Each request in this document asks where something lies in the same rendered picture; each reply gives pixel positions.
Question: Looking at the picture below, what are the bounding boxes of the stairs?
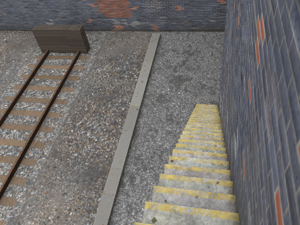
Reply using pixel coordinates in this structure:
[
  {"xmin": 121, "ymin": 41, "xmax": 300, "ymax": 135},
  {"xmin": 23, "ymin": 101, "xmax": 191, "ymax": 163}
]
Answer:
[{"xmin": 134, "ymin": 103, "xmax": 240, "ymax": 225}]

